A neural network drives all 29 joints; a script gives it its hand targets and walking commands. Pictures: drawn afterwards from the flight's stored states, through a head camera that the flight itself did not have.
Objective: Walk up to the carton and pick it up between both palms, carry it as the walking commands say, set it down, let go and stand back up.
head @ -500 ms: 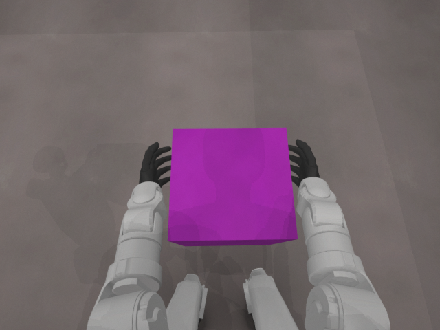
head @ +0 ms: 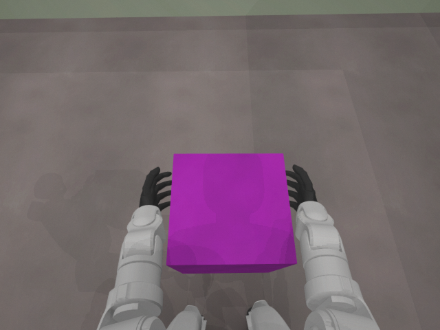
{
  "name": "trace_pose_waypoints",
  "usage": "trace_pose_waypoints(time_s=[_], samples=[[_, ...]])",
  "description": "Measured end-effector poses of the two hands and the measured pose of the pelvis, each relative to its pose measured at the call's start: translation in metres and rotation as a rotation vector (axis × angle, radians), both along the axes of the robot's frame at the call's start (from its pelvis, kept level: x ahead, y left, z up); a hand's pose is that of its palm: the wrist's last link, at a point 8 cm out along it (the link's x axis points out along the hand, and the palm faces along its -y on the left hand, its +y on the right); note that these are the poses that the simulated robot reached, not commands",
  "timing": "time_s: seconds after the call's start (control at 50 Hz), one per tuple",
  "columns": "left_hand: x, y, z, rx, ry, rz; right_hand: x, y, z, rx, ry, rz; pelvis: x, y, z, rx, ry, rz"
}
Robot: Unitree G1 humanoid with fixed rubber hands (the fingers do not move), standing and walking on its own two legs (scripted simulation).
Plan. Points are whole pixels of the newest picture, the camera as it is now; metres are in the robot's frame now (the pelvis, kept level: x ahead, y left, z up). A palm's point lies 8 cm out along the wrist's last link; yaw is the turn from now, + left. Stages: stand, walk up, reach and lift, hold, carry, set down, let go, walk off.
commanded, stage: reach and lift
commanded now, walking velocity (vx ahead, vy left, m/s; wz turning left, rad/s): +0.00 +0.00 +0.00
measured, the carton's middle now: (227, 220) +0.33 +0.00 -0.11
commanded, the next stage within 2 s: hold in 1.84 s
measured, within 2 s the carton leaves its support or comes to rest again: neither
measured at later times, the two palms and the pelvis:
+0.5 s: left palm (138, 201) +0.32 +0.14 +0.04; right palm (317, 198) +0.32 -0.16 +0.03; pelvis +0.01 +0.00 +0.04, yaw +0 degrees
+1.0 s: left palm (122, 198) +0.31 +0.15 +0.10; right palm (331, 194) +0.31 -0.15 +0.09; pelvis +0.02 +0.00 +0.05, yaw +0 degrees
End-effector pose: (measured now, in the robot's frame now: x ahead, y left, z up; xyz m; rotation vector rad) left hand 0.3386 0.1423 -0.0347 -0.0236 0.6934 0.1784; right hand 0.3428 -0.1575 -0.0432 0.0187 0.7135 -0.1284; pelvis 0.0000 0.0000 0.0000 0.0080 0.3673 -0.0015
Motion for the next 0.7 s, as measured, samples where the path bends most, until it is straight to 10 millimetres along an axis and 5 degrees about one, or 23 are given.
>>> trace_pose_waypoints(time_s=[0.7], samples=[[-0.022, 0.001, 0.098, 0.033, -0.024, -0.050, -0.027, 0.001, 0.102, -0.033, -0.028, 0.001, 0.015, -0.003, 0.044, -0.010, -0.346, -0.001]])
